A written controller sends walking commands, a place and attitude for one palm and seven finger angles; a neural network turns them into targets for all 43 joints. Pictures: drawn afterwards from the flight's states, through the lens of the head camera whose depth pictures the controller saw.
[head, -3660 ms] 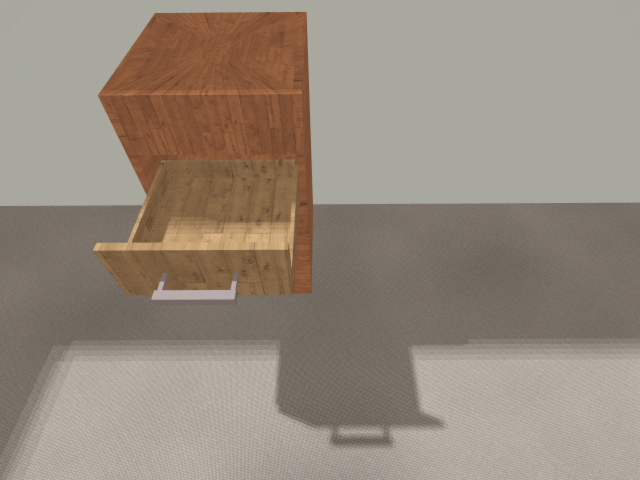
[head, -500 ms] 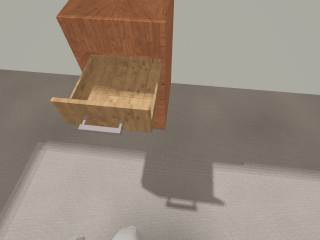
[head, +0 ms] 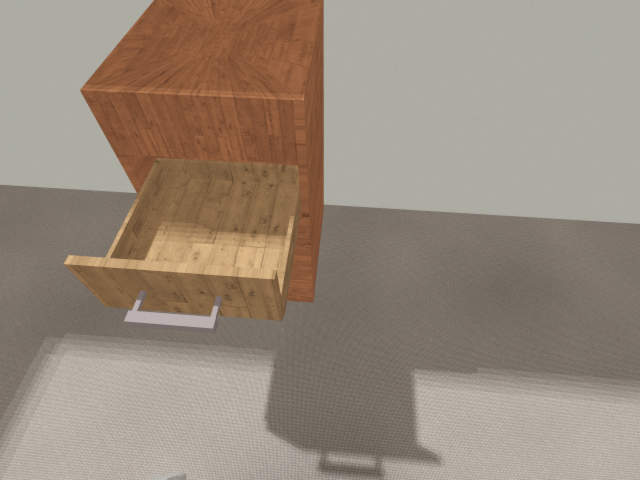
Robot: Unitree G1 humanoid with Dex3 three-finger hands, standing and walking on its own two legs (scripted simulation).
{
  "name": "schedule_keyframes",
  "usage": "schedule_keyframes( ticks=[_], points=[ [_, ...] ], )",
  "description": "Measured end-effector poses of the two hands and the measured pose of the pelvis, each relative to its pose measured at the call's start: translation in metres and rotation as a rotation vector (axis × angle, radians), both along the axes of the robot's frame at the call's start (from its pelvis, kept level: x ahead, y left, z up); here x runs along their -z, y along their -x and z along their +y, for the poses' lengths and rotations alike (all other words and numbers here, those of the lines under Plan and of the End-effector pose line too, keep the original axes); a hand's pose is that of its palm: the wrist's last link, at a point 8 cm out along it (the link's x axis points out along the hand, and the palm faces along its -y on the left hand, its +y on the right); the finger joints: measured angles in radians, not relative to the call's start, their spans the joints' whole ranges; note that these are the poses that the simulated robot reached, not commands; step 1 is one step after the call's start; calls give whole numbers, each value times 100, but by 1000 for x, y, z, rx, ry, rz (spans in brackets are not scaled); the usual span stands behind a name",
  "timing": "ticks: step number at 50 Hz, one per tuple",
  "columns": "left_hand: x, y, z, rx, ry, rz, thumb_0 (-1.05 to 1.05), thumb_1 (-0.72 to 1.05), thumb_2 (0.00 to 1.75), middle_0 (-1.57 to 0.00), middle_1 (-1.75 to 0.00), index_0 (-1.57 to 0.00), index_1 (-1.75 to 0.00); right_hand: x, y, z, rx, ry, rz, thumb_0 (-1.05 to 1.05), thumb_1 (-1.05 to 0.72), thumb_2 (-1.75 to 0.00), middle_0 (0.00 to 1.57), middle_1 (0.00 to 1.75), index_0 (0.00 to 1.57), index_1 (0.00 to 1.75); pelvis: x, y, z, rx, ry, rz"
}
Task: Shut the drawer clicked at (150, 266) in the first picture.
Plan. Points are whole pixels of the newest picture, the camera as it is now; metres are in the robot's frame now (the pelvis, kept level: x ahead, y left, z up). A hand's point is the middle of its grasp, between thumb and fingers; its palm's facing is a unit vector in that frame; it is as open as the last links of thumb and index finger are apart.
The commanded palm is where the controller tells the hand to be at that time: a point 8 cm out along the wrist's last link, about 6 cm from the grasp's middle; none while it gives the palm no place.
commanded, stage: take the last steps up to it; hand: left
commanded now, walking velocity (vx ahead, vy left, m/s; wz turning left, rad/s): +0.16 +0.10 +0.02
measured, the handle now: (175, 310) +0.41 +0.31 -0.20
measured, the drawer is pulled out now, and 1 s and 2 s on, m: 0.30 0.30 0.30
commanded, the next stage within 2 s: come to a stop and stand still in 0.04 s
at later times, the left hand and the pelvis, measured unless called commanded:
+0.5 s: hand out of the picture +0.12 +0.21 -0.17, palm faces +0.07 -0.96 -0.27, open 7.4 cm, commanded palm none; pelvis +0.08 +0.01 +0.00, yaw +0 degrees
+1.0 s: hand out of the picture +0.12 +0.19 -0.17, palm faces +0.00 -0.98 -0.22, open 7.3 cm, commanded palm none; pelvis +0.07 +0.01 +0.00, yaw +0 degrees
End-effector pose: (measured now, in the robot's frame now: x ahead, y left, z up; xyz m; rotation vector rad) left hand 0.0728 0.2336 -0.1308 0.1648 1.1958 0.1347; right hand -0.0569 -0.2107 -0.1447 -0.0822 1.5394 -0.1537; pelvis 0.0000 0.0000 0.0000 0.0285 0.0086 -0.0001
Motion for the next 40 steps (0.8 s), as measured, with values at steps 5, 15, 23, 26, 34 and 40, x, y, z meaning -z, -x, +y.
schedule_keyframes(
  ticks=[5,15,23,26,34,40],
  points=[
    [-6,-10,-6,-41,-10,23,0,91,90,-20,-30,-20,-30,-2,-40,-11,-7,2,-5,0,-91,-90,20,30,20,30,-6,-28,-2,-27,19,-13],
    [14,-2,17,-103,3,210,0,91,90,-20,-30,-20,-30,-7,-184,-5,-82,73,-241,0,-91,-90,20,30,20,30,0,-82,19,-8,31,-9],
    [8,-29,23,-102,-42,200,0,91,90,-20,-30,-20,-30,-1,-236,4,-124,46,-305,0,-91,-90,20,30,20,30,0,-83,13,-5,0,-16],
    [2,-37,23,-85,-82,153,0,91,90,-20,-30,-20,-30,8,-239,-6,-107,29,-316,0,-91,-90,20,30,20,30,4,-81,3,0,-6,-16],
    [-14,-46,9,-62,-94,118,0,90,90,-20,-30,-20,-30,-4,-217,-38,-61,52,-251,0,-91,-90,20,30,20,30,-9,-80,-9,-13,-12,-10],
    [-3,-51,-4,-54,-39,100,0,90,90,-20,-30,-20,-30,-10,-189,-43,-48,87,-212,0,-91,-90,20,30,20,30,-8,-81,-9,-12,14,-5]
  ],
)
